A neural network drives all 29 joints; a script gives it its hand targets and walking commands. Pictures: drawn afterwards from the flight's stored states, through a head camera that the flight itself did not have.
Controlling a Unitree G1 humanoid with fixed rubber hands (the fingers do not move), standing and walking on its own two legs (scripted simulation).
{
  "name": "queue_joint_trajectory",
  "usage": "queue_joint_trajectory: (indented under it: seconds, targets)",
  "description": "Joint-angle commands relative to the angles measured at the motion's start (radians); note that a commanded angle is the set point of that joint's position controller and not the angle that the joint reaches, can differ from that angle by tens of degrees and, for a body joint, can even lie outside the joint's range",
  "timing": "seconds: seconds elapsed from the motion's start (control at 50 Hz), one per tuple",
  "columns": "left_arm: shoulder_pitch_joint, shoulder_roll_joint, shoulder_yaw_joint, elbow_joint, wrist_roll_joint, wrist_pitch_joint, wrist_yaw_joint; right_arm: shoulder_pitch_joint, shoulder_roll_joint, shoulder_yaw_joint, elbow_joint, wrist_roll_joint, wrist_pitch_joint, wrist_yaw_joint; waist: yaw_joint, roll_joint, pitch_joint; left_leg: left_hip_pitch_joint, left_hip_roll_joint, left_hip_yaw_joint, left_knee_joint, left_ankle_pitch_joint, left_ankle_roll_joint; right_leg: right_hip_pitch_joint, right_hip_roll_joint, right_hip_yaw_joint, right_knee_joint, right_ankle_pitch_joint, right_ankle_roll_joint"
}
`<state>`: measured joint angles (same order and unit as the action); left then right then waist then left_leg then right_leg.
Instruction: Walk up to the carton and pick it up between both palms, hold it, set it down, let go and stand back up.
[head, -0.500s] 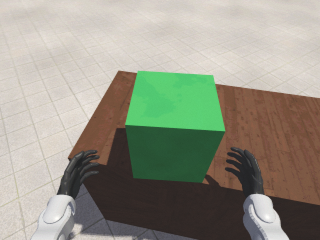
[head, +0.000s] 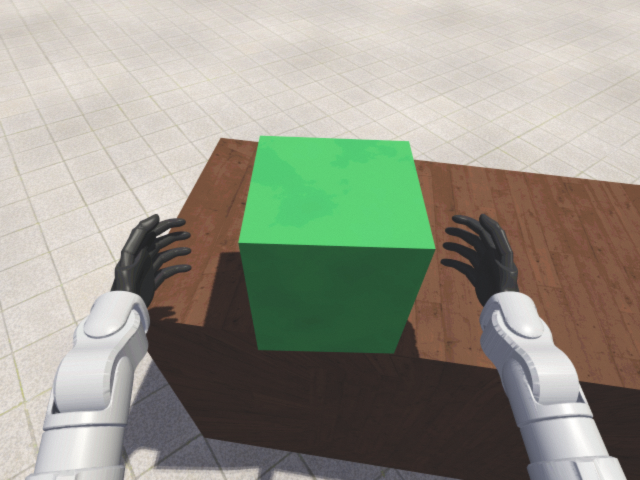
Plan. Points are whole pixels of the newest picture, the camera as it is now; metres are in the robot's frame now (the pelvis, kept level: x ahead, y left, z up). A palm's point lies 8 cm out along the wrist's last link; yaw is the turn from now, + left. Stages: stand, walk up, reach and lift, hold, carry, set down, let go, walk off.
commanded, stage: reach and lift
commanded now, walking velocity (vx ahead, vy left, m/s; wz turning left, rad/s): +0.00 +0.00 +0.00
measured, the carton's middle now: (330, 250) +0.42 +0.00 +0.04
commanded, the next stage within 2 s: none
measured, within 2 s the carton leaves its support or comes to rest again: neither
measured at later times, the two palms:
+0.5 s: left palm (140, 203) +0.39 +0.23 +0.16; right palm (494, 213) +0.38 -0.19 +0.16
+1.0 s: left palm (151, 155) +0.44 +0.22 +0.19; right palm (488, 173) +0.43 -0.19 +0.18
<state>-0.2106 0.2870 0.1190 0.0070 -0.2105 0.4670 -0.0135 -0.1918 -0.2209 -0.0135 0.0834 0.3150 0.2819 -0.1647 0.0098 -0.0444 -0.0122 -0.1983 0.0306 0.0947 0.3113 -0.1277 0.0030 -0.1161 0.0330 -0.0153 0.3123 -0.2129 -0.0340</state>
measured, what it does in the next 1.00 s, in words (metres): stands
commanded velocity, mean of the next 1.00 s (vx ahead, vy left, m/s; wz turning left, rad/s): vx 0.00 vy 0.00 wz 0.00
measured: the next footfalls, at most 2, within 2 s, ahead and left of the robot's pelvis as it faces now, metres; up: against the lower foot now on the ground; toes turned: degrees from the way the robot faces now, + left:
none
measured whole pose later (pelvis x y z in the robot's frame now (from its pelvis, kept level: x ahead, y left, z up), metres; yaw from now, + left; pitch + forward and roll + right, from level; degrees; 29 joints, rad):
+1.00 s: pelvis +0.00 +0.00 +0.00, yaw +1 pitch +6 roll -1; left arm -0.96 0.39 0.06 0.79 -0.20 0.46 0.02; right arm -0.93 -0.31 0.04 0.86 0.42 0.34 -0.14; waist -0.05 -0.04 -0.11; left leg -0.32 0.04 0.07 0.35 -0.13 0.00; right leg -0.21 0.04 -0.04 0.30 -0.20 -0.03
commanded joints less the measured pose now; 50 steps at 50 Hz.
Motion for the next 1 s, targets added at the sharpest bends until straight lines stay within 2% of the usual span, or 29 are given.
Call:
queue_joint_trajectory:
  seconds: [0.0, 0.04, 0.06, 0.08, 0.1, 0.14, 0.16, 0.18, 0.2, 0.24, 0.32, 0.36, 0.38, 0.4, 0.44, 0.46, 0.5, 0.52, 0.56, 0.6, 0.62, 0.64, 0.66, 0.68, 0.74, 0.82, 0.86, 0.92, 0.98]
  targets:
    - [-0.331, 0.127, 0.082, -0.115, 0.040, 0.022, -0.009, -0.344, -0.131, -0.020, -0.106, 0.021, -0.013, -0.017, -0.011, 0.043, -0.268, 0.329, -0.017, -0.082, 0.039, 0.227, 0.008, -0.081, -0.017, 0.046, -0.038, 0.285, 0.049]
    - [-0.426, 0.149, 0.087, -0.137, 0.032, 0.041, -0.006, -0.433, -0.151, -0.030, -0.122, 0.033, -0.005, -0.022, -0.018, 0.058, -0.304, 0.314, -0.016, -0.076, 0.039, 0.192, 0.007, -0.085, -0.016, 0.042, -0.038, 0.263, 0.052]
    - [-0.448, 0.134, 0.067, -0.108, 0.022, 0.049, -0.003, -0.443, -0.143, -0.030, -0.080, 0.038, 0.005, -0.020, -0.031, 0.071, -0.281, 0.297, -0.008, -0.081, 0.036, 0.193, 0.007, -0.093, -0.012, 0.036, -0.039, 0.241, 0.045]
    - [-0.480, 0.136, 0.074, -0.082, 0.019, 0.056, -0.002, -0.485, -0.143, -0.028, -0.077, 0.035, 0.014, -0.022, -0.029, 0.080, -0.306, 0.306, -0.011, -0.070, 0.035, 0.180, 0.008, -0.100, -0.015, 0.042, -0.039, 0.236, 0.044]
    - [-0.536, 0.160, 0.073, -0.072, 0.016, 0.059, 0.000, -0.540, -0.157, -0.055, -0.082, 0.024, 0.018, -0.025, -0.031, 0.058, -0.307, 0.275, -0.011, -0.070, 0.038, 0.150, 0.017, -0.115, -0.013, 0.034, -0.036, 0.219, 0.049]
    - [-0.542, 0.170, 0.088, -0.055, 0.021, 0.064, 0.005, -0.548, -0.148, -0.025, -0.048, 0.040, 0.025, -0.024, -0.022, 0.042, -0.346, 0.289, -0.012, -0.073, 0.041, 0.159, 0.012, -0.085, -0.013, 0.033, -0.026, 0.239, 0.058]
    - [-0.557, 0.173, 0.083, -0.062, 0.022, 0.071, 0.007, -0.566, -0.162, -0.029, -0.043, 0.048, 0.029, -0.024, -0.028, 0.064, -0.371, 0.309, -0.013, -0.074, 0.050, 0.181, 0.010, -0.078, -0.009, 0.030, -0.023, 0.267, 0.056]
    - [-0.536, 0.170, 0.089, -0.044, 0.030, 0.080, 0.006, -0.558, -0.168, -0.025, -0.040, 0.052, 0.029, -0.026, -0.034, 0.044, -0.383, 0.332, -0.017, -0.070, 0.059, 0.214, 0.011, -0.069, -0.006, 0.026, -0.019, 0.314, 0.063]
    - [-0.620, 0.198, 0.102, -0.017, 0.027, 0.085, 0.003, -0.636, -0.180, -0.046, -0.031, 0.041, 0.034, -0.031, -0.031, 0.055, -0.389, 0.309, -0.018, -0.072, 0.055, 0.182, 0.011, -0.075, -0.010, 0.028, -0.016, 0.299, 0.062]
    - [-0.657, 0.199, 0.087, -0.023, 0.023, 0.087, 0.008, -0.648, -0.187, -0.041, 0.001, 0.054, 0.041, -0.031, -0.039, 0.058, -0.440, 0.333, -0.016, -0.078, 0.062, 0.226, 0.005, -0.084, -0.007, 0.018, -0.005, 0.348, 0.065]
    - [-0.673, 0.187, 0.091, 0.046, 0.034, 0.114, 0.009, -0.686, -0.195, -0.018, 0.062, 0.083, 0.050, -0.032, -0.037, 0.063, -0.420, 0.334, -0.017, -0.080, 0.063, 0.282, 0.003, -0.060, -0.001, 0.010, -0.005, 0.423, 0.069]
    - [-0.738, 0.204, 0.086, 0.072, 0.045, 0.120, 0.008, -0.732, -0.214, -0.020, 0.110, 0.083, 0.063, -0.029, -0.047, 0.083, -0.432, 0.340, -0.018, -0.082, 0.060, 0.267, -0.003, -0.053, -0.005, 0.014, -0.006, 0.412, 0.068]
    - [-0.752, 0.204, 0.087, 0.117, 0.038, 0.126, 0.007, -0.759, -0.206, -0.012, 0.143, 0.086, 0.071, -0.025, -0.044, 0.059, -0.402, 0.312, -0.014, -0.083, 0.049, 0.231, 0.003, -0.071, -0.002, 0.009, -0.016, 0.358, 0.070]
    - [-0.827, 0.227, 0.083, 0.097, 0.034, 0.118, 0.011, -0.818, -0.220, -0.032, 0.126, 0.086, 0.067, -0.024, -0.045, 0.089, -0.433, 0.302, -0.019, -0.074, 0.055, 0.214, 0.007, -0.080, -0.008, 0.014, -0.012, 0.350, 0.072]
    - [-0.847, 0.224, 0.080, 0.221, 0.043, 0.116, 0.008, -0.840, -0.202, -0.005, 0.235, 0.096, 0.076, -0.017, -0.040, 0.051, -0.378, 0.277, -0.017, -0.076, 0.049, 0.170, 0.022, -0.102, -0.012, 0.014, -0.015, 0.327, 0.073]
    - [-0.882, 0.232, 0.073, 0.252, 0.035, 0.105, 0.010, -0.874, -0.216, -0.017, 0.253, 0.093, 0.075, -0.014, -0.038, 0.059, -0.395, 0.280, -0.015, -0.078, 0.045, 0.151, 0.019, -0.108, -0.017, 0.013, -0.020, 0.313, 0.069]
    - [-0.945, 0.240, 0.053, 0.221, 0.017, 0.085, 0.021, -0.931, -0.225, -0.022, 0.247, 0.112, 0.066, -0.010, -0.039, 0.107, -0.469, 0.302, -0.012, -0.080, 0.063, 0.181, 0.013, -0.117, -0.014, 0.012, -0.013, 0.319, 0.062]
    - [-0.967, 0.244, 0.046, 0.256, 0.012, 0.078, 0.026, -0.969, -0.236, -0.031, 0.254, 0.100, 0.058, -0.010, -0.046, 0.096, -0.491, 0.300, -0.012, -0.084, 0.068, 0.185, 0.012, -0.131, -0.011, 0.006, -0.011, 0.333, 0.064]
    - [-0.999, 0.237, 0.026, 0.224, -0.001, 0.060, 0.037, -0.986, -0.245, -0.036, 0.253, 0.103, 0.046, 0.003, -0.046, 0.109, -0.578, 0.363, -0.008, -0.085, 0.081, 0.251, -0.001, -0.129, 0.006, -0.012, -0.008, 0.367, 0.063]
    - [-1.020, 0.257, 0.021, 0.283, -0.001, 0.063, 0.038, -1.016, -0.254, -0.026, 0.299, 0.101, 0.052, 0.009, -0.047, 0.085, -0.567, 0.360, -0.010, -0.093, 0.092, 0.276, 0.001, -0.123, 0.007, -0.013, -0.006, 0.403, 0.064]
    - [-1.030, 0.256, 0.027, 0.355, 0.011, 0.070, 0.032, -1.024, -0.256, -0.026, 0.361, 0.097, 0.059, 0.010, -0.058, 0.083, -0.543, 0.347, -0.008, -0.097, 0.092, 0.272, 0.001, -0.129, 0.003, -0.011, -0.007, 0.408, 0.064]
    - [-1.031, 0.260, 0.023, 0.372, 0.018, 0.071, 0.029, -1.032, -0.260, -0.017, 0.400, 0.093, 0.059, 0.006, -0.058, 0.086, -0.542, 0.347, -0.015, -0.088, 0.092, 0.276, 0.002, -0.112, 0.002, -0.008, -0.007, 0.433, 0.071]
    - [-1.067, 0.260, 0.028, 0.410, 0.016, 0.071, 0.023, -1.058, -0.269, -0.026, 0.410, 0.083, 0.059, 0.003, -0.069, 0.080, -0.535, 0.318, -0.018, -0.088, 0.090, 0.238, 0.009, -0.104, -0.006, 0.001, -0.012, 0.415, 0.070]
    - [-1.049, 0.250, 0.021, 0.401, 0.013, 0.067, 0.024, -1.053, -0.264, -0.014, 0.410, 0.097, 0.054, 0.001, -0.060, 0.079, -0.532, 0.324, -0.017, -0.092, 0.086, 0.267, 0.010, -0.107, -0.001, -0.008, 0.000, 0.464, 0.077]
    - [-1.113, 0.274, 0.025, 0.457, 0.012, 0.053, 0.028, -1.124, -0.275, -0.002, 0.443, 0.098, 0.046, 0.005, -0.058, 0.043, -0.541, 0.312, -0.018, -0.098, 0.085, 0.275, 0.011, -0.078, 0.004, -0.004, 0.003, 0.486, 0.080]
    - [-1.171, 0.263, -0.002, 0.541, 0.009, 0.023, 0.029, -1.163, -0.264, -0.001, 0.561, 0.103, 0.041, 0.007, -0.072, 0.068, -0.529, 0.298, -0.016, -0.098, 0.089, 0.249, 0.003, -0.098, 0.003, -0.010, -0.004, 0.444, 0.078]
    - [-1.194, 0.237, -0.043, 0.614, 0.006, -0.007, 0.031, -1.177, -0.239, 0.021, 0.634, 0.113, 0.041, 0.022, -0.059, 0.103, -0.500, 0.288, -0.013, -0.096, 0.073, 0.192, 0.000, -0.160, 0.003, -0.011, -0.026, 0.339, 0.067]
    - [-1.176, 0.240, -0.041, 0.658, 0.017, -0.059, 0.033, -1.169, -0.241, 0.011, 0.644, 0.099, 0.009, 0.028, -0.052, 0.112, -0.551, 0.310, -0.008, -0.093, 0.096, 0.256, -0.002, -0.154, 0.008, -0.015, -0.025, 0.366, 0.067]
    - [-1.148, 0.240, -0.029, 0.707, 0.030, -0.096, 0.029, -1.154, -0.218, 0.025, 0.649, 0.088, -0.023, 0.024, -0.041, 0.063, -0.545, 0.305, -0.012, -0.096, 0.104, 0.265, 0.006, -0.126, 0.013, -0.014, -0.011, 0.411, 0.076]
